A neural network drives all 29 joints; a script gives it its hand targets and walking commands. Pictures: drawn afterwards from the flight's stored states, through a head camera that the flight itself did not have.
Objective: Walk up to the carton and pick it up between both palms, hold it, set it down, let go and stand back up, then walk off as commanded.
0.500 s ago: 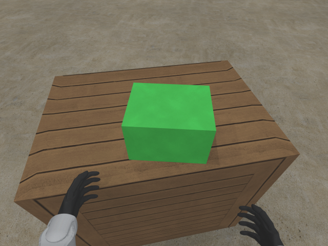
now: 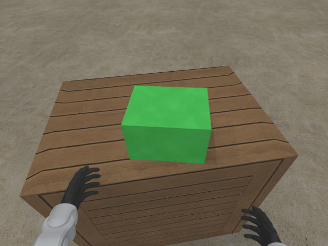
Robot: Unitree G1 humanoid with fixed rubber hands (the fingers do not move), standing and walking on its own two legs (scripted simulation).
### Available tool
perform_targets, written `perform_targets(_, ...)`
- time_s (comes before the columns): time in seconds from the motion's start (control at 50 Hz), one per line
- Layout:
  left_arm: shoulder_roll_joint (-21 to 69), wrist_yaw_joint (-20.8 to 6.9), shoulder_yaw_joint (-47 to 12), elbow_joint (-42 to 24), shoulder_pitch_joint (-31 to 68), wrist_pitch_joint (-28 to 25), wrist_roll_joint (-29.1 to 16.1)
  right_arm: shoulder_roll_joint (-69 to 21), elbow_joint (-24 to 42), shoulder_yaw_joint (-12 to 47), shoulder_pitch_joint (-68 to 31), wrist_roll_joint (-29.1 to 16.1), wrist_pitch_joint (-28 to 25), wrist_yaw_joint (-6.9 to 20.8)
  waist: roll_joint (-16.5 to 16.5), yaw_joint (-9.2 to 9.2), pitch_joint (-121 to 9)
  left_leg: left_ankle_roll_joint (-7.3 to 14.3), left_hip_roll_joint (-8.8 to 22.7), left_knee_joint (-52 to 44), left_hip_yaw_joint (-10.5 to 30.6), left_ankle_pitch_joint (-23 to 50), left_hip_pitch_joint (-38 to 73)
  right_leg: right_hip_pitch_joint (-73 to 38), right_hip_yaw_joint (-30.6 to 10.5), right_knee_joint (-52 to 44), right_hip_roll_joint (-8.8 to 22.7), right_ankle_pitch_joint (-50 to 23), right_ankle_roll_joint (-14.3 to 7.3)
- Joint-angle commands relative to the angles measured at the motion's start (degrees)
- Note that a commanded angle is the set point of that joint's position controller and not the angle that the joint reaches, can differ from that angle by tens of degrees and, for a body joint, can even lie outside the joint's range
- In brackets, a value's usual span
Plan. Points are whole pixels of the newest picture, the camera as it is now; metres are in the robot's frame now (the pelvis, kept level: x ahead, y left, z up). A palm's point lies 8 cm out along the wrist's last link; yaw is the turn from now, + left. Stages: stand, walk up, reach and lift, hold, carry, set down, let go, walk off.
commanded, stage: stand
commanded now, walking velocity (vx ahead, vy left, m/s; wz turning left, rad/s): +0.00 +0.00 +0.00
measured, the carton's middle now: (168, 123) +0.48 +0.03 +0.04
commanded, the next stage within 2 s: none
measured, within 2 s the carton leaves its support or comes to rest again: neither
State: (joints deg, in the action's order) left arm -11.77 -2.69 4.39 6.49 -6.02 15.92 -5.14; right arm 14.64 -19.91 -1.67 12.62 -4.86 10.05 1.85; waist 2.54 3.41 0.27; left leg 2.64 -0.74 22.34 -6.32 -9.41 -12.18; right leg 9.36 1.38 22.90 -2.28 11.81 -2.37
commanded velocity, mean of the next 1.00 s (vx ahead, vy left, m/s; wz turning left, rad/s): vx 0.00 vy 0.00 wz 0.00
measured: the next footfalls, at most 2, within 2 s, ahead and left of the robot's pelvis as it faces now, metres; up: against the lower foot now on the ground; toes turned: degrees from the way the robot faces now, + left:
left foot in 0.82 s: +0.05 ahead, +0.11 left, +0.00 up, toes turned +0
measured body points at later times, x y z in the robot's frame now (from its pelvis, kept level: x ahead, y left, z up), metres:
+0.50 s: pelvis +0.01 -0.03 -0.02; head +0.00 -0.02 +0.43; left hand +0.23 +0.24 +0.02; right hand +0.16 -0.28 -0.11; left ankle +0.03 +0.09 -0.74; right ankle +0.00 -0.09 -0.74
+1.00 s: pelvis +0.02 -0.02 -0.02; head +0.02 -0.03 +0.43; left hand +0.23 +0.23 +0.02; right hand +0.18 -0.29 -0.12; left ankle +0.01 +0.11 -0.74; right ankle +0.00 -0.09 -0.74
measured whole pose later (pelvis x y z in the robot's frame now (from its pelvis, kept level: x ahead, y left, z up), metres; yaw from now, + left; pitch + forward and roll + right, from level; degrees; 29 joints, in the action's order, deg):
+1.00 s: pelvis +0.02 -0.02 -0.02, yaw +1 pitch -2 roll +2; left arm -22.1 1.0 -1.9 11.7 -13.4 -12.4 -4.3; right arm 18.2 -37.1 -1.7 13.3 2.6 1.8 3.0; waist -0.6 3.4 1.6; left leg 2.1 -1.2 36.2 0.0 -18.4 -14.7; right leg 13.7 2.4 36.6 -2.1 21.5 -4.3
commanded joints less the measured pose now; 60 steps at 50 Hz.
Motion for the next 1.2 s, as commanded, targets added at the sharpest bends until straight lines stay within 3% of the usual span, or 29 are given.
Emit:
perform_targets(0.0, -15.5, 1.9, 3.0, 13.1, 3.9, -6.0, 9.9, 7.5, -6.2, -3.6, -1.4, 8.7, -8.6, 0.0, -16.7, -6.10, -0.7, -2.8, 6.1, -0.1, 9.5, -14.1, 7.4, 13.9, -3.4, -4.2, 5.4, 23.1, 0.4)
perform_targets(0.04, -16.3, 2.9, 4.0, 14.0, 1.5, -11.8, 10.0, 10.1, -8.4, -4.6, -1.5, 11.6, -10.6, -0.5, -16.1, -4.00, 4.5, -2.1, 2.8, 1.3, 6.7, -20.6, -3.6, 14.2, -8.4, -5.9, 6.5, 34.9, -0.8)
perform_targets(0.12, -16.4, 2.9, 3.5, 14.8, -0.9, -14.7, 10.9, 13.7, -11.2, -6.2, -3.4, 10.7, -12.5, 0.4, -9.7, -3.42, 4.5, -0.5, 2.4, 6.8, 6.7, -19.3, -4.2, 14.8, -11.0, -3.2, 8.7, 32.1, -3.1)
perform_targets(0.16, -19.0, 3.0, 4.0, 15.1, -2.7, -15.0, 11.0, 11.5, -12.7, -5.4, -2.9, 9.5, -12.1, 1.1, -13.0, -2.66, 2.1, -1.3, -0.8, 14.9, 2.3, -12.5, -2.1, 15.1, -11.3, -4.5, 10.5, 31.2, -5.0)
perform_targets(0.18, -19.8, 3.2, 3.8, 14.0, -0.2, -15.2, 10.7, 11.0, -13.1, -5.3, -2.7, 9.0, -12.2, 1.4, -14.6, -4.23, 2.8, -0.4, -0.4, 18.0, 2.5, -10.0, 0.0, 17.6, -11.9, -6.1, 11.5, 32.2, -5.3)
perform_targets(0.24, -21.2, 4.0, 3.6, 12.2, -0.9, -15.4, 10.3, 11.2, -13.7, -5.4, 0.0, 8.5, -11.7, 1.7, -16.2, -5.72, 8.9, 1.2, 0.3, 18.3, 3.2, -13.3, -0.1, 23.3, -11.9, -7.9, 12.8, 38.0, -5.1)
perform_targets(0.28, -20.1, 4.2, 3.6, 11.5, -0.1, -15.5, 9.8, 13.9, -14.3, -6.2, 0.6, 9.0, -11.7, 1.2, -9.5, -6.45, 11.1, 1.9, 2.5, 7.8, 8.6, -18.6, -0.5, 23.7, -8.6, 1.5, 8.4, 34.4, -2.2)
perform_targets(0.3, -17.4, 3.8, 3.1, 11.4, -2.3, -16.0, 9.3, 15.4, -13.9, -6.0, -0.5, 9.4, -12.1, 1.1, -5.3, -4.66, 11.6, 3.5, 8.2, -0.1, 20.6, -29.5, -4.1, 23.7, -7.3, 8.9, 5.6, 29.3, -0.9)
perform_targets(0.32, -17.6, 3.8, 3.1, 11.5, -3.4, -16.5, 9.3, 17.2, -12.9, -6.0, -3.4, 9.8, -12.0, 1.0, -4.2, -2.91, 12.1, 4.8, 11.9, -7.0, 26.2, -36.3, -11.4, 17.6, -3.0, 15.7, 3.2, 18.5, -0.2)
perform_targets(0.34, -17.3, 3.5, 3.0, 13.2, -6.4, -16.5, 8.7, 18.9, -12.6, -6.2, -8.2, 9.6, -12.0, 0.8, 0.6, -0.37, 10.8, 6.2, 14.1, -9.4, 26.4, -39.7, -19.4, 9.9, -2.1, 21.8, 3.0, 15.3, 0.4)
perform_targets(0.38, -18.0, 3.4, 2.6, 15.0, -10.1, -16.2, 8.9, 17.5, -12.2, -5.9, -10.2, 8.7, -11.7, 0.2, -1.6, 1.25, 7.4, 3.2, 11.8, -8.2, 20.8, -38.4, -22.4, 1.1, -0.8, 17.8, 3.0, 15.9, -0.1)
perform_targets(0.4, -18.3, 3.5, 2.2, 14.9, -8.6, -16.7, 8.7, 15.9, -12.7, -5.6, -11.0, 8.2, -12.0, 0.4, -6.8, 1.25, 6.0, 1.4, 8.7, -4.0, 15.7, -32.3, -19.1, 2.5, -3.9, 9.0, 5.1, 17.4, -1.3)
perform_targets(0.42, -19.6, 3.7, 2.5, 14.8, -9.8, -17.6, 9.3, 15.0, -12.6, -5.4, -9.9, 8.0, -11.7, 0.5, -11.9, 1.34, 8.2, 0.1, 5.2, 5.0, 12.5, -23.4, -19.0, 5.1, -13.2, 0.1, 9.5, 23.6, -2.6)
perform_targets(0.44, -23.0, 3.9, 3.0, 13.3, -7.2, -18.5, 10.1, 14.4, -13.1, -5.6, -7.2, 7.7, -11.9, 0.7, -12.7, -1.72, 8.6, -0.7, 1.9, 12.5, 9.6, -14.7, -15.6, 9.4, -20.3, -5.8, 13.4, 31.7, -3.9)
perform_targets(0.46, -25.5, 4.5, 3.2, 12.3, -6.2, -19.2, 10.0, 13.6, -12.9, -5.1, -6.4, 8.1, -11.8, 1.4, -17.2, -1.37, 7.4, -1.5, 0.7, 16.6, 7.6, -10.8, -13.9, 11.3, -24.9, -11.2, 16.9, 36.5, -2.9)
perform_targets(0.48, -26.0, 4.8, 3.6, 12.3, -4.0, -19.5, 9.9, 16.9, -13.8, -6.6, -5.6, 7.8, -12.0, 1.4, -14.9, -2.12, 8.7, -1.5, 1.0, 21.0, 9.0, -12.1, -12.6, 12.9, -27.3, -13.3, 17.5, 35.7, -1.3)
perform_targets(0.54, -24.3, 5.2, 2.9, 12.3, -2.8, -19.3, 10.0, 15.4, -13.2, -6.0, -4.6, 7.7, -11.9, 1.4, -13.4, -2.63, 7.8, -1.3, 2.1, 16.8, 6.6, -14.8, -13.2, 7.1, -17.5, -8.5, 14.1, 21.5, -0.6)
perform_targets(0.58, -24.1, 5.3, 2.5, 14.7, -7.2, -19.5, 9.2, 15.4, -13.6, -5.5, -5.1, 7.4, -11.5, 1.2, -16.1, -1.23, 4.7, -1.6, 1.0, 17.0, 5.4, -16.4, -13.9, -0.4, -14.2, -3.4, 13.6, -6.8, 3.5)
perform_targets(0.66, -23.9, 5.8, 1.7, 13.8, -6.0, -19.6, 8.4, 14.9, -12.8, -4.8, -6.9, 7.5, -10.7, 1.0, -18.2, -1.46, 1.0, -1.0, 0.8, 11.2, 5.4, -12.2, -7.4, -0.4, -9.6, 2.5, 11.3, -20.2, 2.5)
perform_targets(0.72, -24.2, 6.4, 1.3, 12.9, -4.7, -19.3, 7.9, 15.6, -13.2, -5.2, -6.7, 6.9, -10.5, 0.8, -12.6, -2.38, -0.5, -1.4, 1.7, 9.1, 5.9, -3.0, -3.0, 1.7, -8.2, 3.1, 10.7, -19.2, 3.4)
perform_targets(0.84, -23.0, 6.8, -0.3, 13.9, -5.2, -19.7, 7.6, 16.3, -14.8, -5.5, -4.0, 6.6, -10.0, 0.5, -17.8, -3.33, 1.6, -0.6, 2.5, 11.5, 8.7, -4.6, -2.9, 5.1, -11.1, -1.5, 12.2, -9.1, 3.2)
perform_targets(0.86, -24.3, 6.7, 0.0, 14.3, -4.6, -19.8, 7.5, 16.9, -15.3, -5.5, -4.1, 6.7, -10.2, 0.5, -12.6, -3.76, -0.1, -0.5, 2.3, 10.1, 8.9, -4.8, -1.2, 6.1, -10.2, -0.3, 12.2, -9.4, 3.3)
perform_targets(0.9, -22.5, 6.3, -0.9, 13.2, -4.8, -20.2, 7.6, 16.9, -15.1, -5.3, -3.9, 6.8, -10.4, 0.5, -12.8, -3.35, 0.7, 0.4, 3.3, 9.0, 11.0, -2.4, -0.3, 9.5, -9.0, -0.3, 10.3, 2.0, 1.5)
perform_targets(0.94, -23.7, 6.2, -0.7, 14.1, -4.7, -20.5, 7.7, 15.4, -15.1, -4.8, -4.4, 6.2, -10.8, 0.7, -14.6, -4.08, -0.2, -0.1, 3.5, 9.4, 11.7, -1.3, -0.6, 8.1, -9.1, -0.4, 10.3, -0.5, 1.7)
perform_targets(0.96, -22.4, 5.9, -1.0, 14.1, -5.0, -20.6, 7.6, 17.1, -15.2, -5.2, -5.0, 6.7, -10.7, 0.4, -13.7, -2.16, 1.3, 0.2, 3.4, 10.6, 11.7, -3.0, -3.3, 8.3, -11.0, -2.4, 12.0, 1.6, 2.6)
perform_targets(1.0, -24.4, 6.0, -0.7, 14.4, -3.1, -20.6, 7.8, 16.5, -15.6, -5.2, -3.6, 6.2, -10.8, 0.3, -12.8, -4.17, 0.4, -0.3, 3.5, 10.3, 11.2, -1.7, -0.7, 8.5, -11.5, -1.7, 13.0, -1.8, 1.1)
perform_targets(1.06, -21.9, 5.6, -1.4, 14.6, -5.3, -20.6, 7.1, 16.6, -15.6, -4.7, -5.8, 6.4, -11.6, 0.2, -6.7, -2.52, -2.2, 1.4, 5.1, 7.9, 14.0, 0.1, 0.3, 7.5, -6.8, 2.0, 8.3, 3.8, 0.4)
perform_targets(1.08, -23.2, 5.4, -1.2, 14.8, -5.2, -20.6, 7.5, 15.8, -15.2, -4.6, -5.8, 6.1, -11.5, 0.4, -12.3, -2.99, -0.3, 1.3, 5.8, 7.7, 15.1, 2.5, -1.0, 7.0, -6.7, 1.7, 8.3, 2.7, 0.1)
perform_targets(1.18, -22.8, 5.4, -1.9, 15.5, -3.8, -20.4, 7.5, 16.5, -14.7, -4.9, -6.3, 5.9, -11.8, 0.2, -8.7, -3.15, 0.0, 1.0, 5.2, 6.6, 15.2, -3.2, -4.4, 6.3, -7.5, 2.4, 8.7, 5.2, -0.3)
